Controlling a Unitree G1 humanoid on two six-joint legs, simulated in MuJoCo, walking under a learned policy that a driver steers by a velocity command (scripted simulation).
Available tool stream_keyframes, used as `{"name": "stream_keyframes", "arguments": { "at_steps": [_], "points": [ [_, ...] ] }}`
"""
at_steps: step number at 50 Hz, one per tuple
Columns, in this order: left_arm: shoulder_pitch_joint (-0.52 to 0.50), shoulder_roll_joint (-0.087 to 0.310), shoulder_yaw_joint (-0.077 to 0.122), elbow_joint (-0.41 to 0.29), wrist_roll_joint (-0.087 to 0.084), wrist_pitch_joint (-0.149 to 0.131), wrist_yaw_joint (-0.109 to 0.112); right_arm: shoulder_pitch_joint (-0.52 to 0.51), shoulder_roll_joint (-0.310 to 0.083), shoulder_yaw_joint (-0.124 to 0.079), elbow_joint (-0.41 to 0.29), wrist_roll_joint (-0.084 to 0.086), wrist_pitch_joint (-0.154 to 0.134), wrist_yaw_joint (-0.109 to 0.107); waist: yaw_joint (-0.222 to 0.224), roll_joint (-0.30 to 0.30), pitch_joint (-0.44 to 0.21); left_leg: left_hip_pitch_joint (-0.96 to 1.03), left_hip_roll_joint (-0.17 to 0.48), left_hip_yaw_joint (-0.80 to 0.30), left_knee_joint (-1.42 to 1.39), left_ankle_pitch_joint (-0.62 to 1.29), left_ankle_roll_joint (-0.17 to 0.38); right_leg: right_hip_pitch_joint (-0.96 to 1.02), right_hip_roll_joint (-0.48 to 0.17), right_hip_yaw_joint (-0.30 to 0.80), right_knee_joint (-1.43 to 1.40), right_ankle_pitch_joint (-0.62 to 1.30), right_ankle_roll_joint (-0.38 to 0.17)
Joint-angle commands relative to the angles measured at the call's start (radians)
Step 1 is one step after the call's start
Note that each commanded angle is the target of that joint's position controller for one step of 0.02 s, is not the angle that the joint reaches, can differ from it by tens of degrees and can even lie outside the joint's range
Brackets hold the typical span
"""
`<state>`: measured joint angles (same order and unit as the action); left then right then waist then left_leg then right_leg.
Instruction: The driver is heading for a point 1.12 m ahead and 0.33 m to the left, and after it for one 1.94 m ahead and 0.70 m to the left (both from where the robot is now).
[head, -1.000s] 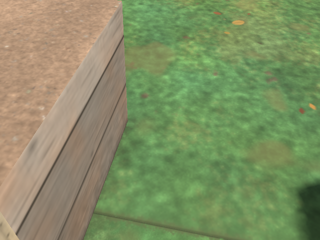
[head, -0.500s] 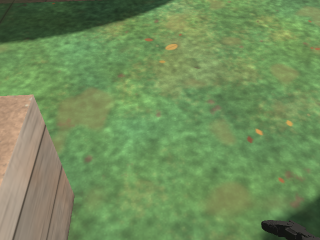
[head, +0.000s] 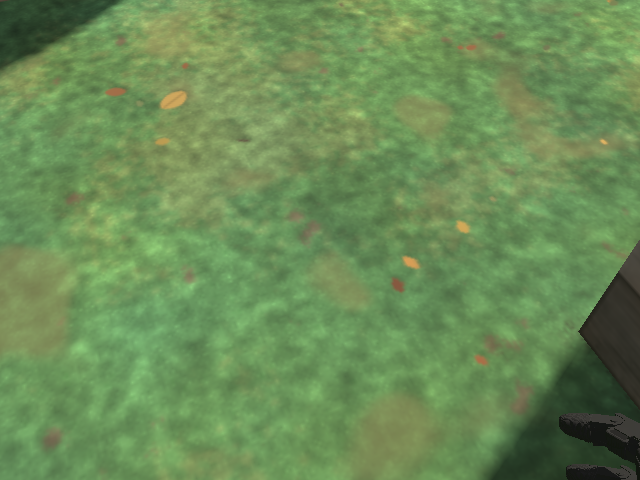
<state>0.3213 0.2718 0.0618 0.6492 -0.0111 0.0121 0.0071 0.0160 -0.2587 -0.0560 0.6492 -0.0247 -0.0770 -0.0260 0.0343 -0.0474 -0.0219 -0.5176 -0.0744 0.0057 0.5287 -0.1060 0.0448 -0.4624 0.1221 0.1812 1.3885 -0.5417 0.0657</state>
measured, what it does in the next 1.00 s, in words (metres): walks ahead, turning left: right foot, then right foot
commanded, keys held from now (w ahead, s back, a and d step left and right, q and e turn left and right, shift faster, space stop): no key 0.24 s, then q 0.38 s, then w+q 0.38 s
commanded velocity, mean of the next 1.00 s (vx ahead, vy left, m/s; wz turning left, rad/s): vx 0.11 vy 0.00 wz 0.25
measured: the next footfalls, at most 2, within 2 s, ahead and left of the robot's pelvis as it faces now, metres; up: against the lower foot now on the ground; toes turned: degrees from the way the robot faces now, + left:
right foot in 0.26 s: +0.10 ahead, -0.15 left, +0.00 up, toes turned +3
right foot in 0.92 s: +0.20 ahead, -0.12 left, +0.00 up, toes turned +23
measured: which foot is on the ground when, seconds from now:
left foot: down 0.00-0.92, up 0.94-1.00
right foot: up 0.00-0.24, down 0.26-0.58, up 0.60-0.90, down 0.92-1.00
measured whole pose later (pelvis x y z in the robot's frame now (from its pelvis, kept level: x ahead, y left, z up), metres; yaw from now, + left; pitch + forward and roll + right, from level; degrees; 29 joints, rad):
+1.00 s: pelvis +0.14 -0.03 +0.01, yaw +21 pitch +3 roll +0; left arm 0.29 0.25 0.07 0.62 0.01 -0.12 0.02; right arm 0.24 -0.28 -0.08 0.64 0.03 0.01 0.00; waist 0.02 0.04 -0.09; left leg -0.50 -0.11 -0.16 0.92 -0.43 0.04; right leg -0.29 0.01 0.02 0.56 -0.32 -0.02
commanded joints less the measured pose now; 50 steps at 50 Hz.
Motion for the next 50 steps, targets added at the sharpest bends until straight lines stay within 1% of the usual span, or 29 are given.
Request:
{"name": "stream_keyframes", "arguments": {
  "at_steps": [1,4,7,9,11,12,13,14,15,17,19,22,26,28,29,30,31,34,35,38,40,42,44,45,46,47,48,49,50],
  "points": [
    [-0.041,0.071,0.002,-0.130,0.025,0.012,0.001,-0.005,-0.022,0.021,-0.059,-0.001,0.016,-0.021,-0.009,0.066,-0.134,0.242,0.289,-0.368,-0.215,0.027,0.206,-0.166,-0.129,-0.024,0.113,0.145,0.023],
    [0.014,-0.032,-0.028,-0.125,0.023,-0.004,0.009,0.031,-0.041,0.013,0.003,-0.004,0.012,-0.011,0.028,0.084,-0.080,0.108,0.210,-0.249,-0.273,-0.034,0.191,-0.050,-0.163,-0.078,-0.146,0.180,-0.004],
    [-0.038,-0.037,-0.039,-0.121,0.029,-0.025,0.040,0.069,-0.066,-0.005,0.028,-0.008,0.021,-0.010,-0.008,0.156,-0.115,0.141,0.200,-0.195,-0.263,0.021,0.184,0.049,-0.169,-0.111,-0.463,0.132,-0.012],
    [-0.043,-0.003,-0.031,-0.105,0.019,-0.032,0.052,0.095,-0.090,-0.012,0.040,0.000,0.032,-0.009,-0.023,0.184,-0.124,0.178,0.224,-0.231,-0.239,-0.031,0.189,0.082,-0.167,-0.104,-0.611,0.186,-0.011],
    [-0.019,0.007,-0.022,-0.086,0.015,-0.032,0.050,0.101,-0.071,-0.005,0.052,0.009,0.042,-0.004,-0.002,0.179,-0.123,0.148,0.232,-0.245,-0.215,-0.149,0.169,0.189,-0.161,-0.105,-0.774,0.327,-0.029],
    [-0.028,0.008,-0.017,-0.088,0.017,-0.034,0.047,0.109,-0.050,0.004,0.058,0.013,0.041,-0.001,0.003,0.170,-0.103,0.119,0.213,-0.237,-0.201,-0.212,0.136,0.240,-0.150,-0.116,-0.859,0.355,-0.048],
    [-0.074,0.014,-0.011,-0.124,0.039,-0.026,0.053,0.142,0.017,0.028,0.077,0.020,0.035,-0.001,0.004,0.145,-0.080,0.072,0.186,-0.238,-0.202,-0.258,0.081,0.312,-0.178,-0.076,-0.899,0.390,-0.059],
    [-0.074,0.043,-0.008,-0.148,0.051,-0.017,0.055,0.173,0.030,0.034,0.088,0.010,0.027,0.001,-0.012,0.101,-0.092,0.027,0.151,-0.208,-0.156,-0.319,0.036,0.367,-0.241,-0.030,-0.883,0.413,-0.077],
    [-0.082,0.099,0.016,-0.151,0.039,-0.009,0.047,0.227,-0.015,0.015,0.098,0.019,0.022,0.000,-0.045,-0.004,-0.048,0.013,0.086,-0.150,-0.162,-0.315,0.020,0.314,-0.238,-0.039,-0.848,0.279,-0.093],
    [-0.053,0.068,0.027,-0.138,0.038,-0.005,0.037,0.130,-0.062,-0.006,0.045,0.016,0.029,0.002,-0.013,-0.032,0.003,0.051,0.056,-0.100,-0.069,-0.258,0.027,0.215,-0.199,-0.064,-0.863,0.180,-0.074],
    [-0.069,0.071,0.038,-0.161,0.022,-0.009,0.041,0.119,-0.064,-0.016,0.014,0.020,0.042,0.000,-0.014,-0.079,0.024,0.032,0.048,-0.109,-0.019,-0.163,0.041,0.202,-0.212,-0.073,-0.859,0.224,-0.075],
    [-0.025,0.093,0.059,-0.159,0.028,-0.027,0.051,0.131,-0.069,-0.035,-0.017,0.020,0.047,0.023,-0.011,-0.081,-0.053,0.060,0.039,-0.096,0.107,0.037,0.046,0.227,-0.247,-0.067,-0.831,0.339,-0.092],
    [-0.038,0.112,0.058,-0.140,0.015,-0.043,0.079,0.115,-0.076,-0.046,-0.051,0.009,0.068,0.048,-0.020,-0.132,-0.068,-0.015,0.035,-0.061,0.248,0.087,0.020,0.269,-0.382,0.015,-0.841,0.651,-0.172],
    [-0.060,0.129,0.072,-0.158,0.014,-0.028,0.096,0.156,-0.046,-0.036,-0.035,0.009,0.067,0.046,-0.031,-0.025,-0.100,0.106,0.055,-0.102,0.210,0.177,0.053,0.188,-0.340,-0.058,-0.756,0.508,-0.134],
    [-0.085,0.122,0.072,-0.174,0.015,-0.022,0.092,0.192,-0.064,-0.040,-0.027,0.012,0.070,0.048,-0.044,0.100,-0.106,0.206,0.093,-0.201,0.118,0.286,0.103,0.079,-0.259,-0.156,-0.636,0.379,-0.081],
    [-0.129,0.094,0.065,-0.208,0.022,-0.019,0.088,0.226,-0.126,-0.054,-0.031,0.018,0.068,0.051,-0.059,0.286,-0.101,0.345,0.212,-0.480,-0.027,0.438,0.193,-0.112,-0.129,-0.224,-0.401,0.098,-0.012],
    [-0.146,0.075,0.053,-0.232,0.019,-0.014,0.091,0.258,-0.169,-0.055,-0.040,0.004,0.057,0.061,-0.076,0.348,-0.150,0.448,0.342,-0.730,-0.131,0.361,0.290,-0.249,-0.096,-0.085,-0.203,-0.160,-0.005],
    [-0.100,0.098,0.059,-0.169,0.023,-0.017,0.061,0.193,-0.156,-0.047,-0.087,0.048,0.062,0.047,-0.056,0.145,-0.130,0.401,0.265,-0.655,-0.188,-0.325,0.259,-0.311,-0.139,-0.044,-0.125,0.000,-0.002],
    [-0.108,0.120,0.065,-0.165,0.033,-0.023,0.052,0.145,-0.145,-0.042,-0.105,0.052,0.073,0.038,-0.048,0.149,-0.110,0.332,0.227,-0.616,-0.216,-0.411,0.241,-0.267,-0.149,-0.048,-0.177,0.059,-0.003],
    [-0.168,0.086,0.054,-0.154,0.017,-0.066,0.049,0.132,-0.155,-0.048,-0.126,0.040,0.092,0.006,-0.063,0.150,-0.066,0.249,0.165,-0.522,-0.245,-0.347,0.213,-0.138,-0.134,-0.115,-0.416,0.101,0.003],
    [-0.180,0.050,0.032,-0.143,0.004,-0.099,0.034,0.142,-0.159,-0.051,-0.114,0.047,0.092,0.000,-0.059,0.185,-0.093,0.216,0.144,-0.482,-0.228,-0.311,0.212,-0.024,-0.107,-0.132,-0.567,0.097,-0.017],
    [-0.132,0.049,0.035,-0.114,-0.014,-0.123,0.022,0.154,-0.179,-0.060,-0.114,0.052,0.092,0.011,-0.047,0.205,-0.089,0.193,0.147,-0.499,-0.210,-0.389,0.210,0.076,-0.081,-0.159,-0.719,0.106,-0.028],
    [-0.070,0.076,0.050,-0.091,-0.022,-0.129,0.028,0.133,-0.146,-0.054,-0.118,0.059,0.087,0.018,0.007,0.220,-0.038,0.074,0.121,-0.548,-0.223,-0.503,0.195,0.246,-0.071,-0.144,-0.883,0.259,-0.057],
    [-0.022,0.087,0.056,-0.066,-0.015,-0.129,0.028,0.131,-0.115,-0.051,-0.115,0.063,0.083,0.020,0.028,0.196,-0.033,0.008,0.087,-0.516,-0.178,-0.522,0.147,0.356,-0.092,-0.137,-0.940,0.250,-0.069],
    [0.051,0.108,0.064,-0.064,-0.010,-0.132,0.030,0.120,-0.089,-0.044,-0.119,0.071,0.076,0.019,0.066,0.128,-0.040,-0.139,0.043,-0.452,-0.049,-0.541,0.087,0.512,-0.192,-0.058,-0.964,0.207,-0.103],
    [0.110,0.162,0.068,-0.068,0.014,-0.137,0.031,0.125,-0.024,-0.026,-0.122,0.070,0.075,0.023,0.073,-0.098,-0.075,-0.267,-0.067,-0.267,0.287,-0.483,0.015,0.592,-0.413,0.223,-1.075,-0.023,-0.174],
    [0.110,0.216,0.085,-0.060,0.041,-0.141,0.018,0.070,-0.090,-0.044,-0.157,0.062,0.056,0.029,0.055,-0.253,0.010,-0.469,-0.006,-0.222,0.444,-0.467,0.001,0.526,-0.550,0.527,-1.166,-0.269,-0.283],
    [0.057,0.172,0.074,-0.076,0.027,-0.144,0.019,0.063,-0.141,-0.057,-0.146,0.050,0.050,0.034,0.037,-0.168,0.072,-0.527,0.067,-0.198,0.582,-0.377,-0.018,0.497,-0.543,0.490,-1.169,-0.306,-0.289],
    [0.034,0.137,0.062,-0.075,0.020,-0.142,0.018,0.084,-0.141,-0.055,-0.122,0.059,0.052,0.040,0.025,-0.097,0.101,-0.521,0.074,-0.193,0.623,-0.291,-0.030,0.459,-0.489,0.390,-1.168,-0.236,-0.259]
  ]
}}
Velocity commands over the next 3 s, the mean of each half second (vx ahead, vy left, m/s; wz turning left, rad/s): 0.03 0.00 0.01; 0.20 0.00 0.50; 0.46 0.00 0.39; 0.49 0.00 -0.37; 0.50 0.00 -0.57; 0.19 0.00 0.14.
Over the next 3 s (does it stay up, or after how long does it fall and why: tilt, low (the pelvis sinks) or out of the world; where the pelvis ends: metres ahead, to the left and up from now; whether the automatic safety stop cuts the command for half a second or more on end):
stays up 1.04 0.34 0.02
